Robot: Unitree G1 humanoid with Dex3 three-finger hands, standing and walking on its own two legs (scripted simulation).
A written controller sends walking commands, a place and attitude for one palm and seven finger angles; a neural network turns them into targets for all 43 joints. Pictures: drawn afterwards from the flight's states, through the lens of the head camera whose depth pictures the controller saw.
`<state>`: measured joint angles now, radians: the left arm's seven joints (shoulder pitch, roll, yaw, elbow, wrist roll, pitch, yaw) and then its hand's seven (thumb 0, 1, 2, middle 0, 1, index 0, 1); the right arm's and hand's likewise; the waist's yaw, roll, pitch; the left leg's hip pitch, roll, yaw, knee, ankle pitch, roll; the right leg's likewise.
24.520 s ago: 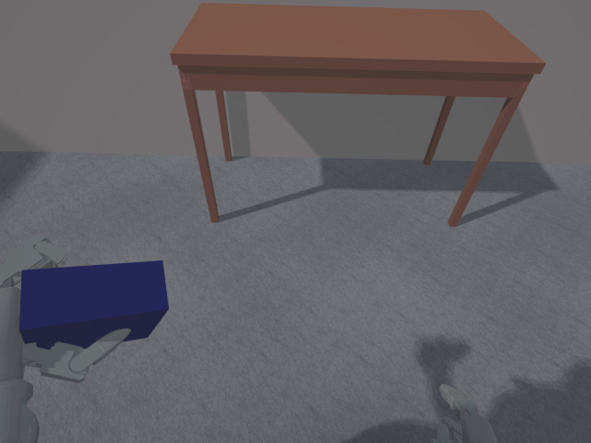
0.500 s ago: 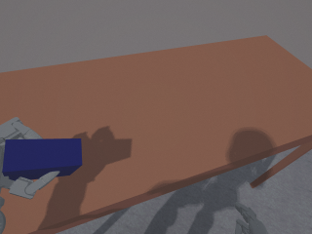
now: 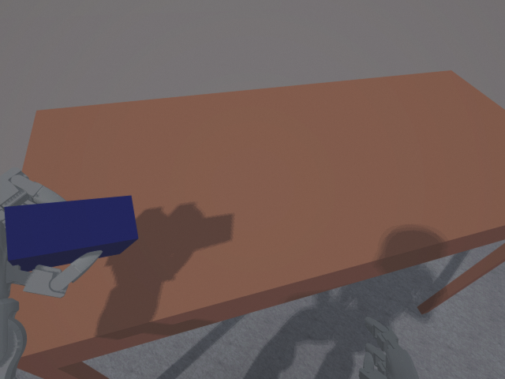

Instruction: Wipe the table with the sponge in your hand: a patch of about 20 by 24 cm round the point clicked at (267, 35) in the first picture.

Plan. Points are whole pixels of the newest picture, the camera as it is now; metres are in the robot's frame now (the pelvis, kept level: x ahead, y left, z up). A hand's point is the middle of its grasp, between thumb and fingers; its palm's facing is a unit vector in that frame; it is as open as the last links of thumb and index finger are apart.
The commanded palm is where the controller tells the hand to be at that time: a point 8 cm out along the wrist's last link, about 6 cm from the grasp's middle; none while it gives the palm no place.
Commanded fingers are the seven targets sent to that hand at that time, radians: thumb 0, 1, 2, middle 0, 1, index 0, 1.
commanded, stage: come to a stop and stand still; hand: left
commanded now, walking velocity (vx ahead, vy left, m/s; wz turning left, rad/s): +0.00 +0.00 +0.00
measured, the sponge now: (91, 232) +0.24 +0.24 +0.15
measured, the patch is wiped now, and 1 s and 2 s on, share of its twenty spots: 0.00 0.00 0.00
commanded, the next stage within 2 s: look again from close up in 0.74 s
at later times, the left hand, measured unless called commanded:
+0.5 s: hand (93, 210) +0.26 +0.24 +0.16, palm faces +0.36 -0.85 -0.39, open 9.1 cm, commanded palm +0.20 +0.27 +0.18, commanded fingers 0.00 0.10 1.30 -1.20 -1.60 -1.20 -1.60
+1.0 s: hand (92, 210) +0.26 +0.24 +0.16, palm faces +0.38 -0.84 -0.39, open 9.1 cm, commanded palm +0.20 +0.27 +0.18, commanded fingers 0.00 0.10 1.30 -1.20 -1.60 -1.20 -1.60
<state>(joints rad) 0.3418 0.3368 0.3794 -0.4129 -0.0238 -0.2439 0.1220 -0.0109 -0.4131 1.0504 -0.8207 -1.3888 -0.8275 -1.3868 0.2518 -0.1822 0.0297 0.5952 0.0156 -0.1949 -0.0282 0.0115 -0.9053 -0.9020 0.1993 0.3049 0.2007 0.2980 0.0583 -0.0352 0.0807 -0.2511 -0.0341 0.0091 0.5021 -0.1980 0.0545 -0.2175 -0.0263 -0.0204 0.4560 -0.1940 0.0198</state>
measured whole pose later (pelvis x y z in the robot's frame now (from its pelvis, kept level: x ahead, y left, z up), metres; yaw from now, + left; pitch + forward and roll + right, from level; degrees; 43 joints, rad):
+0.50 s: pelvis +0.04 -0.01 +0.01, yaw -1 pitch -1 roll -1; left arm 0.45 0.37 0.37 -0.48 -0.03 -0.24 0.11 -0.01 -0.41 1.05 -0.82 -1.39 -0.83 -1.39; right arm 0.19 -0.20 0.01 0.59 0.01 -0.16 -0.02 0.01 -0.91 -0.90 0.20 0.30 0.20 0.30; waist 0.02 -0.03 0.09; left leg -0.21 -0.02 0.01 0.46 -0.23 0.04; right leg -0.17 -0.01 -0.01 0.38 -0.19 0.02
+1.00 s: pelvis +0.04 -0.01 +0.01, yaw +0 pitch -1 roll -1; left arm 0.45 0.36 0.36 -0.48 -0.04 -0.19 0.12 -0.01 -0.41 1.06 -0.82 -1.40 -0.82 -1.40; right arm 0.19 -0.19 0.01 0.57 0.02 -0.11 -0.04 0.01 -0.91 -0.90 0.20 0.30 0.20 0.30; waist 0.03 -0.01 0.09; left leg -0.20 -0.02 0.01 0.45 -0.23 0.04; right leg -0.16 -0.01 -0.01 0.38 -0.20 0.02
